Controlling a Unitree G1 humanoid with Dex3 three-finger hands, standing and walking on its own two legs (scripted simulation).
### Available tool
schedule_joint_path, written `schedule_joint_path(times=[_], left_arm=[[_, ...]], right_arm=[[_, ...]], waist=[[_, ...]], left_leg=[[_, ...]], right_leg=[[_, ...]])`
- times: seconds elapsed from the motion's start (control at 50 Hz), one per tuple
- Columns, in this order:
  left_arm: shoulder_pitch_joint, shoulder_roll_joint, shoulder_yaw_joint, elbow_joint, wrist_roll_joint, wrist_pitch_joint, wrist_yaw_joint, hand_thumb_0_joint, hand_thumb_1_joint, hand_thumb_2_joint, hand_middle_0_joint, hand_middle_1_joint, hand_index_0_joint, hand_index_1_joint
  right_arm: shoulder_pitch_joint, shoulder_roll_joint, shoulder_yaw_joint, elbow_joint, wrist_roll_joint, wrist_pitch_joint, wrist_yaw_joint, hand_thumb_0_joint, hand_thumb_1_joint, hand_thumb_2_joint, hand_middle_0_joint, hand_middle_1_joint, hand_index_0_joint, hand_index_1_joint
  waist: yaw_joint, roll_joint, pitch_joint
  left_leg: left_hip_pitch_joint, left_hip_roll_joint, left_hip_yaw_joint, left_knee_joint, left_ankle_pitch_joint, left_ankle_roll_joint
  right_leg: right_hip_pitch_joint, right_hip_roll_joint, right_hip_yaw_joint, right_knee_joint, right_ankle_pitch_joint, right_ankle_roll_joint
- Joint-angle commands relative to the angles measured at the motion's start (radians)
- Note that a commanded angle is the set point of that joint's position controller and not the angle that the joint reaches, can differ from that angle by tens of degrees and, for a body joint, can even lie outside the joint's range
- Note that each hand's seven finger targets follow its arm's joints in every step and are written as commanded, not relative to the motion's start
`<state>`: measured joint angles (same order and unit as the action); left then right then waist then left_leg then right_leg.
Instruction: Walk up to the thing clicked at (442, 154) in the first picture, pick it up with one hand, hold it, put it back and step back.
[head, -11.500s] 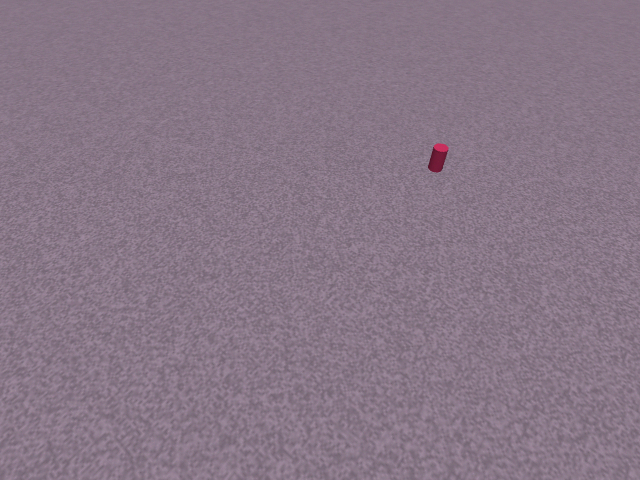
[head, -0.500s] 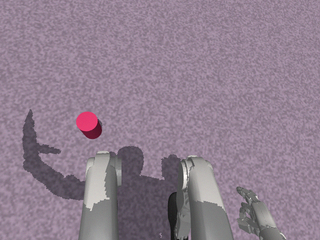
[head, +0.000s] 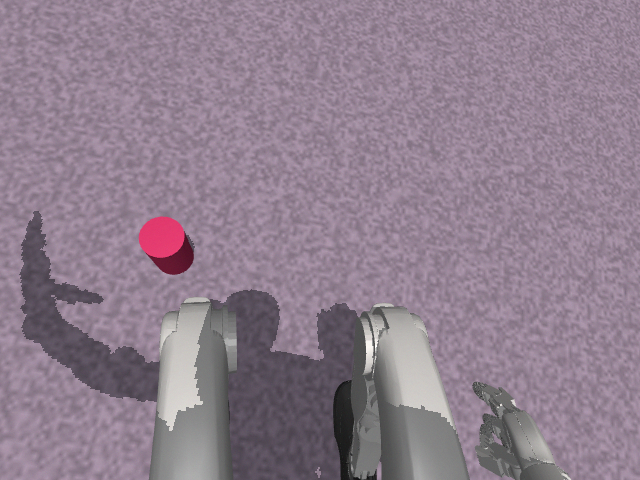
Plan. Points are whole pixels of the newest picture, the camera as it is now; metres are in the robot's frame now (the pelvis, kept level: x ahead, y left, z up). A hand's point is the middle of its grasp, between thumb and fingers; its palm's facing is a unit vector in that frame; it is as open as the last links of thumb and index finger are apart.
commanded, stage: go down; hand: left
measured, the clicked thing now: (168, 247) +0.45 +0.25 -0.32
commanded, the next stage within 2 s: approach in 0.78 s
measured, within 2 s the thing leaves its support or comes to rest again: neither
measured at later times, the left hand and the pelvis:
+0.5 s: hand out of the picture +0.36 +0.43 -0.01, palm faces +0.27 -0.95 -0.13, open 17.1 cm; pelvis +0.00 +0.00 -0.02, yaw -1 degrees
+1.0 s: hand out of the picture +0.36 +0.43 -0.01, palm faces +0.26 -0.96 -0.10, open 17.2 cm; pelvis +0.00 +0.00 -0.02, yaw -1 degrees
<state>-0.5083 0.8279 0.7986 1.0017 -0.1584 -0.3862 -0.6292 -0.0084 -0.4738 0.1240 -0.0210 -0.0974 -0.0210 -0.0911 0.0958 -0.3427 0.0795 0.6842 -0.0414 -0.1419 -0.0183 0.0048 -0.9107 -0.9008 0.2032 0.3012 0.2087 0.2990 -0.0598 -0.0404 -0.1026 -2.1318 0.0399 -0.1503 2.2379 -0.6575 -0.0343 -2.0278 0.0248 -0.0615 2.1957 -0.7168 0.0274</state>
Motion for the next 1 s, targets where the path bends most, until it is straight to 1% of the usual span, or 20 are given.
schedule_joint_path(times=[0.0,0.02,0.14,0.16,0.2,0.24,0.26,0.3,0.36,0.46,0.54,0.6,0.66,0.68,0.74,0.8,0.84,0.86,0.88,0.98], left_arm=[[-0.168,0.436,0.090,-0.195,-0.043,-0.059,0.004,0.000,-0.490,0.115,-0.025,-0.089,-0.022,-0.089],[-0.145,0.411,0.084,-0.172,-0.046,-0.058,0.002,0.000,-0.485,0.117,-0.022,-0.091,-0.020,-0.091],[-0.174,0.424,0.083,-0.181,-0.048,-0.066,-0.011,0.000,-0.459,0.122,-0.018,-0.090,-0.018,-0.088],[-0.157,0.404,0.081,-0.155,-0.050,-0.065,-0.015,0.000,-0.451,0.118,-0.020,-0.089,-0.020,-0.087],[-0.188,0.415,0.084,-0.164,-0.055,-0.073,-0.019,0.000,-0.462,0.121,-0.022,-0.090,-0.019,-0.090],[-0.177,0.431,0.100,-0.161,-0.060,-0.080,-0.021,0.000,-0.456,0.119,-0.019,-0.088,-0.017,-0.087],[-0.196,0.435,0.089,-0.165,-0.058,-0.082,-0.023,0.000,-0.462,0.118,-0.019,-0.088,-0.018,-0.086],[-0.197,0.450,0.095,-0.175,-0.061,-0.088,-0.027,0.000,-0.461,0.118,-0.020,-0.089,-0.019,-0.088],[-0.174,0.448,0.108,-0.154,-0.064,-0.087,-0.032,0.000,-0.456,0.127,-0.020,-0.092,-0.017,-0.093],[-0.181,0.482,0.126,-0.182,-0.075,-0.091,-0.034,0.000,-0.449,0.119,-0.023,-0.086,-0.018,-0.088],[-0.152,0.431,0.108,-0.169,-0.080,-0.086,-0.041,0.000,-0.425,0.120,-0.022,-0.088,-0.017,-0.089],[-0.144,0.460,0.130,-0.188,-0.086,-0.086,-0.041,0.000,-0.454,0.110,-0.026,-0.083,-0.021,-0.085],[-0.184,0.453,0.123,-0.219,-0.095,-0.092,-0.042,0.000,-0.434,0.115,-0.025,-0.079,-0.018,-0.082],[-0.168,0.425,0.110,-0.203,-0.095,-0.088,-0.042,0.000,-0.433,0.105,-0.029,-0.081,-0.023,-0.082],[-0.182,0.451,0.116,-0.219,-0.093,-0.086,-0.045,0.000,-0.426,0.103,-0.029,-0.075,-0.022,-0.077],[-0.186,0.430,0.108,-0.213,-0.096,-0.083,-0.042,0.000,-0.448,0.101,-0.029,-0.069,-0.020,-0.074],[-0.195,0.482,0.122,-0.229,-0.091,-0.082,-0.039,0.000,-0.439,0.100,-0.028,-0.071,-0.022,-0.073],[-0.165,0.450,0.117,-0.199,-0.096,-0.078,-0.042,0.000,-0.470,0.152,-0.062,-0.122,-0.027,-0.152],[-0.155,0.439,0.111,-0.185,-0.097,-0.078,-0.045,0.000,-0.521,0.072,-0.070,-0.077,-0.041,-0.099],[-0.154,0.355,0.093,-0.088,-0.149,-0.124,-0.084,0.000,-0.569,0.052,-0.068,-0.082,-0.046,-0.100]], right_arm=[[0.099,-0.228,-0.080,-0.061,0.001,-0.027,-0.013,0.000,-0.910,-0.906,0.199,0.300,0.199,0.300],[0.099,-0.228,-0.082,-0.060,0.003,-0.027,-0.012,0.000,-0.911,-0.907,0.199,0.300,0.199,0.300],[0.094,-0.243,-0.080,-0.059,0.000,-0.027,-0.011,0.000,-0.907,-0.906,0.199,0.300,0.199,0.300],[0.097,-0.241,-0.077,-0.053,-0.002,-0.027,-0.011,0.000,-0.909,-0.906,0.199,0.300,0.199,0.300],[0.102,-0.238,-0.073,-0.052,-0.003,-0.028,-0.009,0.000,-0.907,-0.906,0.199,0.300,0.199,0.300],[0.092,-0.243,-0.070,-0.058,-0.005,-0.028,-0.009,0.000,-0.907,-0.906,0.199,0.300,0.199,0.300],[0.086,-0.243,-0.070,-0.059,-0.007,-0.029,-0.009,0.000,-0.907,-0.906,0.199,0.300,0.199,0.300],[0.083,-0.245,-0.068,-0.056,-0.006,-0.029,-0.009,0.000,-0.908,-0.906,0.199,0.300,0.199,0.300],[0.090,-0.249,-0.063,-0.057,-0.010,-0.026,-0.009,0.000,-0.909,-0.907,0.199,0.300,0.199,0.300],[0.078,-0.250,-0.058,-0.064,-0.009,-0.023,-0.009,0.000,-0.914,-0.908,0.199,0.300,0.199,0.300],[0.083,-0.255,-0.061,-0.062,-0.009,-0.025,-0.007,0.000,-0.912,-0.908,0.199,0.300,0.199,0.300],[0.075,-0.260,-0.061,-0.069,-0.006,-0.020,-0.007,0.000,-0.912,-0.907,0.199,0.300,0.199,0.300],[0.074,-0.258,-0.061,-0.067,-0.005,-0.020,-0.005,0.000,-0.910,-0.907,0.199,0.300,0.199,0.300],[0.076,-0.255,-0.063,-0.065,-0.005,-0.021,-0.005,0.000,-0.915,-0.908,0.199,0.300,0.199,0.300],[0.077,-0.257,-0.062,-0.064,-0.008,-0.023,-0.006,0.000,-0.910,-0.907,0.199,0.300,0.199,0.300],[0.078,-0.258,-0.062,-0.064,-0.005,-0.024,-0.007,0.000,-0.914,-0.908,0.199,0.300,0.199,0.300],[0.069,-0.262,-0.061,-0.069,-0.003,-0.023,-0.008,0.000,-0.911,-0.907,0.199,0.300,0.199,0.300],[0.071,-0.259,-0.061,-0.070,-0.001,-0.021,-0.008,0.000,-0.931,-0.911,0.200,0.300,0.199,0.300],[0.068,-0.258,-0.058,-0.072,0.000,-0.022,-0.007,0.000,-0.908,-0.905,0.198,0.300,0.198,0.300],[0.047,-0.250,-0.037,-0.069,-0.007,-0.039,-0.004,0.000,-0.910,-0.905,0.198,0.300,0.198,0.300]], waist=[[0.056,0.248,-0.590],[0.052,0.245,-0.563],[0.044,0.289,-0.561],[0.037,0.275,-0.555],[0.026,0.255,-0.559],[0.043,0.264,-0.555],[0.033,0.265,-0.554],[0.041,0.266,-0.561],[0.037,0.277,-0.577],[0.051,0.267,-0.593],[0.038,0.282,-0.574],[0.050,0.293,-0.577],[0.040,0.294,-0.572],[0.034,0.284,-0.570],[0.042,0.298,-0.588],[0.032,0.294,-0.567],[0.046,0.309,-0.568],[0.045,0.295,-0.556],[0.038,0.282,-0.535],[-0.004,0.179,-0.455]], left_leg=[[0.476,0.002,0.089,-0.282,0.084,0.055],[0.475,0.003,0.083,-0.290,0.070,0.054],[0.501,0.007,0.064,-0.284,0.084,0.048],[0.502,0.008,0.059,-0.279,0.095,0.048],[0.479,0.005,0.065,-0.265,0.073,0.052],[0.477,0.005,0.069,-0.262,0.077,0.052],[0.467,0.005,0.071,-0.254,0.056,0.054],[0.465,0.004,0.073,-0.252,0.051,0.053],[0.478,0.004,0.073,-0.241,0.095,0.050],[0.454,0.002,0.080,-0.225,0.094,0.054],[0.468,0.004,0.071,-0.229,0.111,0.049],[0.479,0.007,0.059,-0.233,0.121,0.046],[0.467,0.007,0.062,-0.229,0.097,0.048],[0.468,0.007,0.063,-0.229,0.088,0.048],[0.472,0.007,0.068,-0.226,0.089,0.048],[0.463,0.006,0.063,-0.232,0.068,0.049],[0.466,0.006,0.059,-0.242,0.050,0.048],[0.469,0.007,0.058,-0.244,0.054,0.047],[0.448,0.006,0.057,-0.241,0.054,0.048],[0.341,0.003,0.061,-0.172,0.050,0.061]], right_leg=[[0.235,0.017,-0.049,-0.237,0.115,-0.070],[0.212,0.018,-0.053,-0.232,0.103,-0.071],[0.175,0.015,-0.061,-0.198,0.123,-0.074],[0.176,0.015,-0.063,-0.193,0.132,-0.073],[0.187,0.017,-0.063,-0.204,0.112,-0.070],[0.185,0.016,-0.063,-0.195,0.117,-0.070],[0.177,0.019,-0.062,-0.200,0.099,-0.070],[0.174,0.020,-0.061,-0.194,0.093,-0.070],[0.196,0.017,-0.066,-0.182,0.127,-0.069],[0.212,0.022,-0.061,-0.185,0.123,-0.068],[0.186,0.022,-0.071,-0.166,0.141,-0.070],[0.172,0.021,-0.077,-0.152,0.148,-0.071],[0.173,0.022,-0.074,-0.156,0.133,-0.069],[0.167,0.023,-0.074,-0.159,0.125,-0.069],[0.177,0.023,-0.069,-0.162,0.127,-0.069],[0.163,0.024,-0.075,-0.160,0.118,-0.069],[0.154,0.024,-0.073,-0.161,0.099,-0.071],[0.152,0.024,-0.075,-0.165,0.103,-0.070],[0.151,0.023,-0.077,-0.160,0.102,-0.069],[0.153,0.034,-0.082,-0.163,0.095,-0.062]])
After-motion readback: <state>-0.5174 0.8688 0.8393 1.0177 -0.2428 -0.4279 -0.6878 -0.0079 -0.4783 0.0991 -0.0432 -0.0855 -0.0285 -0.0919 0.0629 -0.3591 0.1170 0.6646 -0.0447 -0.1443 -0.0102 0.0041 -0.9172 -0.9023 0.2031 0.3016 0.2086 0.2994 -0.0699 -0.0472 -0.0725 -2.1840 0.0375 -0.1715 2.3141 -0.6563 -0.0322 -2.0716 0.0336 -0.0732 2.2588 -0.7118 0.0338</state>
